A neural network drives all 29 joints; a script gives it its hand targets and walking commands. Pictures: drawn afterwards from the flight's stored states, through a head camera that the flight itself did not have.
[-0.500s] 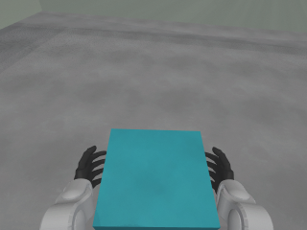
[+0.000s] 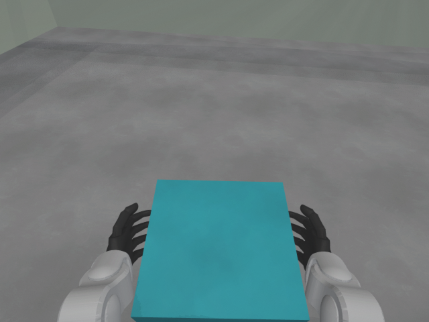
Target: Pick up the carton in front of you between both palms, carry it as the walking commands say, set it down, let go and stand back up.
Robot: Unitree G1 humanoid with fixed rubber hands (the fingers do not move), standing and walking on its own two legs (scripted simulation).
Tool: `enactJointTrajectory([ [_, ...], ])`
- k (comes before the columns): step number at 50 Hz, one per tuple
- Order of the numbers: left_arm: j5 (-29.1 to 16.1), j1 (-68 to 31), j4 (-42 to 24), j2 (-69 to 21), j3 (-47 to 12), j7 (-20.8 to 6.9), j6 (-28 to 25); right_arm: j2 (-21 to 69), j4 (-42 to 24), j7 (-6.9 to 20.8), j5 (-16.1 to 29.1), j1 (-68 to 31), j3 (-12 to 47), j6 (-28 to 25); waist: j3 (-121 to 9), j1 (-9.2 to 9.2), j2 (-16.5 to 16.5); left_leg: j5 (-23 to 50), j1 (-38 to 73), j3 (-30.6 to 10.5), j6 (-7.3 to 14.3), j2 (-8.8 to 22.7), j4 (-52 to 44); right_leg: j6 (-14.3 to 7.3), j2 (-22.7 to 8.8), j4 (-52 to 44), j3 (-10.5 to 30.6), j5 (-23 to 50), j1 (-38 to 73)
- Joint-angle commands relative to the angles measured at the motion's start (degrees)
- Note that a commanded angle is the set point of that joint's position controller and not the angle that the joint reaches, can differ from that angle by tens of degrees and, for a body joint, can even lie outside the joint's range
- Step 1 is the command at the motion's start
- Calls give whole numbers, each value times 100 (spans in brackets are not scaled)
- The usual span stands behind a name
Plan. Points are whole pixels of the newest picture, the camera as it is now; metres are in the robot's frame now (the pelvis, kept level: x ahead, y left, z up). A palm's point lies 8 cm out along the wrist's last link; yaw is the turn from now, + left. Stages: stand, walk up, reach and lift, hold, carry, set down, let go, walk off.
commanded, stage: carry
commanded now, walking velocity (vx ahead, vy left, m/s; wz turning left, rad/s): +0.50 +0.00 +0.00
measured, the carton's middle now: (217, 267) +0.24 +0.00 +0.03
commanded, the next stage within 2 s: none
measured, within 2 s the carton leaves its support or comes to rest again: neither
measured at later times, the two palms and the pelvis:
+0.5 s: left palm (141, 131) +0.53 +0.18 +0.11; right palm (266, 131) +0.54 -0.12 +0.11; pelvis +0.31 +0.03 +0.01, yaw -1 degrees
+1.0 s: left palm (163, 100) +0.70 +0.15 +0.10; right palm (267, 102) +0.70 -0.15 +0.09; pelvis +0.47 +0.01 +0.00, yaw +0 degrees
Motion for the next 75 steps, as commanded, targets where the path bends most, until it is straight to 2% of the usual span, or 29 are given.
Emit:
enactJointTrajectory([
  [1, -1435, -2087, -574, -3509, -3364, -418, 264, 3751, -381, 437, 1569, -2109, 3320, 249, -429, -132, -869, -473, 1917, 252, 89, -163, -440, -260, -1250, 984, -139, 3613, -313],
  [2, -1404, -2405, -550, -3564, -3405, -394, 316, 3782, -62, 461, 1580, -2017, 3191, 264, -816, -280, -250, -828, 2960, 379, 175, -437, -372, -193, -1076, 1951, -270, 3798, -728],
  [3, -1457, -2500, -769, -3472, -3446, -390, 320, 3756, -161, 487, 1589, -2110, 3138, 251, -1112, -280, 310, -1657, 3786, -430, 313, 60, -970, -5, -573, 3499, -345, 2609, -1655],
  [4, -1487, -2582, -902, -3570, -3446, -383, 335, 3678, -174, 480, 1636, -2250, 3171, 244, -1436, -188, 1769, -1777, 4498, -3067, 770, 1548, -1583, 236, 54, 5127, -221, 751, -2788],
  [5, -1436, -2379, -343, -3503, -3489, -392, 409, 3725, 102, 497, 1636, -2258, 3048, 251, -1532, -181, 2175, -1185, 4809, -4326, 1256, 1924, -2214, 223, 342, 6309, 617, -990, -3865],
  [6, -1460, -2241, -538, -3811, -3376, -427, 309, 4159, -256, 569, 1815, -2371, 3424, 201, -1652, -177, 1252, 177, 4795, -3299, 1227, 1922, -1841, 10, -220, 6762, 946, -789, -3915],
  [7, -1395, -2493, -379, -3925, -3416, -439, 293, 4159, 189, 616, 1765, -2126, 3206, 206, -1467, -205, 767, 926, 4611, -2947, 1140, 1643, -1713, 43, -253, 6621, 915, -749, -4209],
  [9, -1245, -2270, 103, -4357, -3413, -506, 207, 4394, -108, 678, 1766, -2545, 3493, 119, -1316, -156, 224, 90, 3647, -2183, 833, 1446, -2067, -38, -522, 5948, 1108, -24, -3764],
  [12, -1202, -2241, -94, -4761, -3561, -573, 69, 4689, -113, 783, 1711, -2310, 3668, 39, -1072, -70, 408, -321, 3000, -1277, 608, 1272, -2420, -11, -547, 4869, 617, 205, -3351],
  [16, -1238, -2452, -195, -4686, -3725, -528, -4, 4453, -201, 859, 1713, -2374, 3539, -37, -583, -98, 812, -1174, 3225, -977, 590, 996, -2874, 171, -516, 3735, 500, 1014, -3902],
  [18, -1299, -2273, -411, -4524, -3613, -513, 39, 4386, -216, 823, 1699, -2243, 3405, 4, -457, -84, 699, -31, 3470, -742, 753, 1089, -2796, 176, -509, 3125, 356, 1100, -3893],
  [22, -1237, -2215, -124, -3951, -3448, -413, 282, 3723, 263, 625, 1419, -1902, 3095, 197, 110, -82, 804, 2649, 3647, -163, 343, 844, -2189, 175, -299, 2459, -4, 1428, -3780],
  [25, -1524, -2249, -352, -3883, -3548, -446, 413, 3744, -37, 480, 1378, -1844, 3110, 260, -224, -55, 842, 2512, 3384, 3, 439, 872, -1551, 113, -209, 2094, -146, 1746, -2865],
  [27, -1468, -2177, -279, -3832, -3505, -463, 423, 3731, -116, 465, 1358, -1938, 3158, 305, -498, 20, 457, 2725, 3326, 286, 75, 521, -560, 91, 129, 1000, -497, 2821, -1862],
  [28, -1435, -2344, -306, -4007, -3462, -488, 382, 4010, -312, 487, 1477, -2270, 3304, 255, -1120, 16, 201, 2662, 3043, 369, -184, 282, 284, -19, -284, 816, -274, 3801, -682],
  [29, -1548, -2445, -621, -4097, -3617, -511, 341, 3998, -233, 494, 1397, -2045, 3310, 281, -1546, 69, -252, 761, 1750, 126, -432, 74, 1042, -361, -1314, 1387, 918, 6283, 577],
  [30, -1512, -2424, -76, -4101, -3472, -530, 361, 4024, -63, 536, 1402, -2147, 3321, 298, -1674, 118, -1205, -2086, 666, -120, -529, -435, 2033, -1116, -2124, 1520, 1792, 8245, 1373],
  [31, -1542, -2143, -184, -4249, -3421, -531, 310, 4123, -185, 568, 1486, -2175, 3430, 305, -1967, 100, -797, -3279, 1244, -750, -315, -156, 2323, -1243, -2377, 1261, 1822, 8044, 689],
  [32, -1508, -2195, -56, -4228, -3410, -552, 283, 4243, 92, 578, 1475, -2151, 3431, 257, -1806, 36, -1017, -3417, 1177, -964, -181, -33, 2027, -1072, -2264, 1146, 1568, 6140, 406],
  [35, -1482, -2106, -35, -4856, -3436, -674, 126, 4808, -49, 709, 1631, -2202, 3745, 100, -1776, -1, -709, -3153, 1605, -805, -141, -101, 190, -707, -1510, 755, 927, 4065, -201],
  [37, -1604, -2240, -240, -5064, -3524, -778, -21, 5015, -160, 746, 1640, -2292, 3752, -12, -1900, 32, -855, -2666, 2047, -563, -25, -224, -276, -604, -1577, 643, 1095, 3264, -416],
  [40, -1439, -2208, -52, -5045, -3612, -873, -70, 5054, -184, 808, 1592, -2431, 3771, -117, -1395, -64, -608, -518, 2601, -487, -118, 178, -1062, -310, -1186, 1063, 285, 2308, -1256],
  [43, -1440, -2542, -356, -4666, -3619, -882, -68, 4812, -2, 844, 1401, -2170, 3598, -66, -850, -44, -112, -964, 2276, -670, -151, 288, -1344, -110, -897, 940, 298, 437, -1839],
  [48, -1356, -2290, 180, -4156, -3283, -643, 164, 4242, 98, 679, 1520, -2474, 3494, 159, -578, -28, -330, -663, 1950, -732, -205, 444, -1104, -28, -954, 1296, 535, 2241, -1493],
  [52, -1343, -2486, -111, -3911, -3297, -485, 342, 4091, 220, 582, 1443, -2251, 3307, 269, -962, -37, 294, 591, 2201, -679, -169, 507, -727, -74, -922, 1588, 431, 2956, -1260],
  [59, -1453, -2633, 233, -4245, -3383, -521, 415, 4051, 268, 644, 1508, -2372, 3156, 322, -844, -6, 245, 1074, 2080, -830, -73, 496, -786, -14, -827, 1812, 432, 2556, -1399],
  [66, -1013, -2551, 659, -4069, -3228, -818, 85, 4276, 740, 912, 1313, -2550, 3360, 63, -738, -41, -354, -167, 2061, -908, -12, 500, -979, 34, -848, 1488, 492, 1739, -1508],
  [69, -1116, -2997, 824, -4074, -3358, -915, -200, 4138, 1131, 987, 1111, -2657, 3207, -234, -800, -22, 189, -569, 2106, -817, -36, 397, -1138, -82, -925, 1475, 566, 1620, -1624],
  [75, -840, -2947, 1233, -3966, -3155, -1054, -745, 4143, 1677, 1213, 1003, -2640, 2967, -815, -1075, -13, 13, -597, 2200, -804, 37, 348, -1096, -52, -917, 1390, 596, 1247, -1536],
])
